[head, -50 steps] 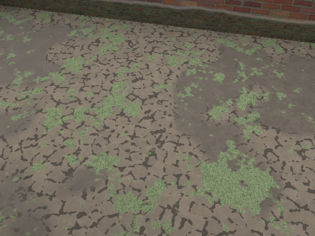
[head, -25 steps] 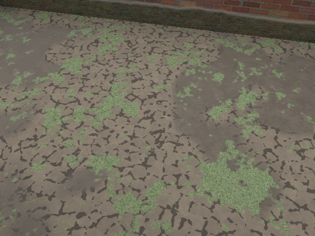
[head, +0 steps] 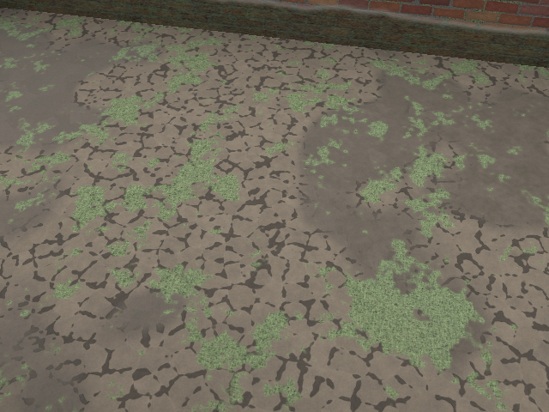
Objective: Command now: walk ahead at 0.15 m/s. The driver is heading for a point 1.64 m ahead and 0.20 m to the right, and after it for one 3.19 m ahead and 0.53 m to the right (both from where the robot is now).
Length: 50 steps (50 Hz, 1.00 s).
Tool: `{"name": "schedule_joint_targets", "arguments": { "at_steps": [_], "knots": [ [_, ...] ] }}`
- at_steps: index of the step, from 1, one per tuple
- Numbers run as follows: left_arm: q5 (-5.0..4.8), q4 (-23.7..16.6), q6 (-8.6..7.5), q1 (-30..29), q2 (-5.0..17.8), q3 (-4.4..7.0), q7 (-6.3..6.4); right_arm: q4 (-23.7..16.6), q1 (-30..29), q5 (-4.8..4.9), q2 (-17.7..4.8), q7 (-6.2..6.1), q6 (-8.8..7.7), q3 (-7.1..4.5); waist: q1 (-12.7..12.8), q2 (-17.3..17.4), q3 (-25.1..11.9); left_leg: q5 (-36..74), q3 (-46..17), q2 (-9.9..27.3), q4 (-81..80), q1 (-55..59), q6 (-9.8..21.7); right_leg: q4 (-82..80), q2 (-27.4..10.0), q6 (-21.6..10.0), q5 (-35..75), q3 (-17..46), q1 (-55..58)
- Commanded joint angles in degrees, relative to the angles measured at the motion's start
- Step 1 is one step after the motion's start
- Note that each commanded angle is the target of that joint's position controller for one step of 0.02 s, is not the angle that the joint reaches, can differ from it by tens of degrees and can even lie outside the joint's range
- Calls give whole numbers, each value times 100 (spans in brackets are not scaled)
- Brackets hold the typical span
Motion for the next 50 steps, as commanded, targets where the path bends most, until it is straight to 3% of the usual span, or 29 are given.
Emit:
{"name": "schedule_joint_targets", "arguments": {
  "at_steps": [1,11,12,14,15,16,18,19,24,25,26,29,33,38,41,42,50],
  "knots": [
    [-45,-340,-118,-121,496,125,35,-234,24,45,-558,-66,-61,-145,-34,-81,-334,2702,-100,141,-474,259,140,-519,-225,-67,3222,184,173],
    [-29,-271,-21,-97,584,104,66,-96,199,44,-658,-108,0,-153,-17,-70,-414,2728,-62,156,-576,151,191,-603,-264,-123,3244,82,180],
    [-82,-247,14,-150,677,151,68,-119,135,89,-700,-67,-50,-170,-8,-285,-446,2686,-123,169,-569,121,159,-482,-221,-91,3349,28,163],
    [-58,-276,68,-140,636,137,67,-123,118,92,-746,-40,-84,-185,28,-77,-458,2703,-93,152,-548,67,168,-447,-226,-98,3212,38,89],
    [111,119,161,734,670,118,200,-49,586,-5,-803,73,-110,-142,45,145,-621,2752,-366,195,-836,187,269,-633,-192,-189,3041,307,482],
    [89,226,207,727,710,147,275,-8,501,78,-825,142,-141,-175,47,190,-204,2641,-357,201,-948,-46,280,-673,-218,-186,2916,278,435],
    [79,286,231,589,752,151,323,-16,381,116,-828,198,-187,-172,45,68,-24,2433,-371,209,-1062,-131,275,-754,-242,-168,2850,302,413],
    [101,322,222,599,724,132,324,22,460,80,-816,211,-181,-169,41,-10,-11,2285,-379,211,-1137,-116,244,-835,-265,-176,2868,329,425],
    [35,717,156,789,745,132,294,88,570,70,-816,170,-127,-189,-36,-38,145,1878,-301,160,-1301,43,172,-1088,-275,-146,2575,368,229],
    [-81,286,71,-5,742,149,151,66,234,102,-720,66,-78,-177,-41,-291,130,1620,-170,211,-1154,42,131,-1044,-276,-80,2241,160,-123],
    [-77,278,17,35,579,87,75,90,269,70,-672,19,-39,-141,-23,-194,-193,1386,-186,212,-1189,253,131,-1171,-238,-54,1769,189,-142],
    [-12,447,-50,336,602,73,58,216,379,3,-716,-38,15,-141,-39,-17,-30,844,-104,114,-1141,161,157,-1182,-116,-79,1113,130,-302],
    [21,456,-32,401,607,55,111,246,346,17,-643,-29,-22,-112,10,-23,155,524,37,-50,-757,-207,241,-807,-11,-191,856,39,-438],
    [42,381,-30,337,615,46,123,151,288,-4,-643,-14,-98,-92,35,-75,227,851,97,-127,-286,-501,305,-300,13,-285,1421,11,-505],
    [45,305,-31,270,617,45,121,69,263,2,-668,-19,-122,-93,48,-50,111,1373,100,-130,-51,-495,334,-1,38,-290,1922,-42,-449],
    [-2,289,-28,255,628,51,112,33,152,19,-656,-38,-128,-80,37,28,54,1541,112,-135,0,-442,344,69,40,-282,2024,-17,-433],
    [38,32,19,-35,601,56,105,-160,-23,1,-648,-60,-85,-61,25,-29,-208,2419,147,-118,346,-287,340,444,95,-208,2680,-115,-312]
  ]
}}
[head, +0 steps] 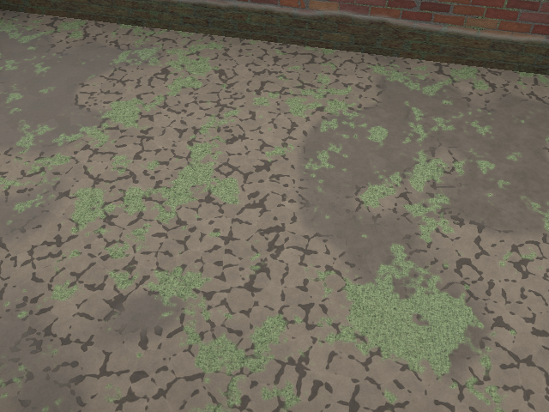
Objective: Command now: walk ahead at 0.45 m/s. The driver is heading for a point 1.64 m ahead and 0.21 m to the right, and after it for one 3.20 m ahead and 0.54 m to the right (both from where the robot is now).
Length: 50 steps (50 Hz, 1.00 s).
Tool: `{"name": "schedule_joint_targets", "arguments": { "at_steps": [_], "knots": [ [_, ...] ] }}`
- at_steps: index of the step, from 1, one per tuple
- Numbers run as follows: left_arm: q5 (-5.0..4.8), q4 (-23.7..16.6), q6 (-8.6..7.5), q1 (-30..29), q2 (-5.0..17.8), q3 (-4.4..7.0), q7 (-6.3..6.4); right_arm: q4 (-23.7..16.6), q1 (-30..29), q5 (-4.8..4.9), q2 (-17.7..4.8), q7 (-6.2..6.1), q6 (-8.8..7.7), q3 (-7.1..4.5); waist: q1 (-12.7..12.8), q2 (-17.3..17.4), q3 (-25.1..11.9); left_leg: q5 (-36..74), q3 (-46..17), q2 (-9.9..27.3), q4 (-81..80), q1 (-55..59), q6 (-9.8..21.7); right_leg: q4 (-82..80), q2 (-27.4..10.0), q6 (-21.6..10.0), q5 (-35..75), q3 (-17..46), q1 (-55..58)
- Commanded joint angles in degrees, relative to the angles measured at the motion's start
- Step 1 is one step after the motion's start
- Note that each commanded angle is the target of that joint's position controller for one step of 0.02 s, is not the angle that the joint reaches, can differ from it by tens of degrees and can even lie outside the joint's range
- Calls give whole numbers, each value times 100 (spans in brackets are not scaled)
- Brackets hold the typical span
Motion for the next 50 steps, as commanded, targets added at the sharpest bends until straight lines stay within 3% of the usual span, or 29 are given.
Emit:
{"name": "schedule_joint_targets", "arguments": {
  "at_steps": [1,14,15,20,23,26,28,32,34,42,43,44,46,50],
  "knots": [
    [10,-438,-40,-51,449,109,10,-434,-116,-10,-541,-16,-53,-125,19,17,-172,2773,170,-89,-286,56,306,-214,93,-211,3051,-112,29],
    [6,-816,-18,-410,410,120,-50,-781,-525,-15,-446,58,-33,-126,23,10,-211,2422,194,-90,-318,93,243,-267,82,-180,2655,-84,-62],
    [52,-830,-14,-398,382,108,-46,-780,-400,-21,-468,79,-23,-139,29,-49,-197,2283,160,-82,-344,61,245,-273,88,-183,2585,-110,-63],
    [17,-776,-5,-271,342,93,-66,-758,-287,-15,-449,115,-20,-149,27,42,81,1608,4,-7,-734,29,236,-625,25,-170,1977,28,-227],
    [2,-683,-44,-213,353,96,-79,-661,-190,-13,-466,127,-49,-168,15,19,237,1753,-133,95,-1136,124,156,-1054,-97,-101,2230,174,-146],
    [-45,-572,-91,-121,431,136,-74,-546,-55,21,-515,117,-90,-211,6,-4,73,2272,-177,155,-1320,393,118,-1255,-188,-74,2864,229,171],
    [-128,-518,-113,-90,469,163,-74,-477,-64,71,-515,67,-110,-220,-16,47,-126,2552,-174,186,-1359,582,109,-1333,-215,-60,3053,251,334],
    [-124,-484,-101,-66,435,171,-67,-365,8,95,-522,25,-97,-230,-10,-26,-240,2638,-145,218,-1447,619,94,-1437,-236,-53,3242,209,468],
    [-62,-463,-75,-13,417,165,-50,-319,134,74,-528,51,-88,-243,20,-74,-234,2616,-134,231,-1489,553,90,-1453,-253,-64,3349,171,506],
    [-60,-497,-19,-32,534,191,-30,-322,181,62,-614,42,-58,-282,36,-21,-237,2582,-102,231,-1437,385,108,-1389,-263,-115,3355,137,374],
    [67,-43,63,885,593,185,104,-234,665,-58,-708,116,-77,-250,21,241,-321,2619,-316,240,-1699,530,149,-1605,-246,-242,3348,415,734],
    [42,69,100,890,638,215,180,-185,631,24,-725,164,-109,-282,5,205,34,2537,-302,245,-1791,309,136,-1629,-278,-238,3361,376,748],
    [26,110,121,731,645,213,228,-194,509,82,-753,214,-159,-281,17,26,131,2411,-319,260,-1872,223,116,-1676,-303,-214,3403,389,821],
    [-3,380,102,821,603,208,219,-156,564,71,-725,204,-137,-284,-29,-11,194,2116,-266,227,-1986,304,84,-1831,-292,-177,3125,407,730]
  ]
}}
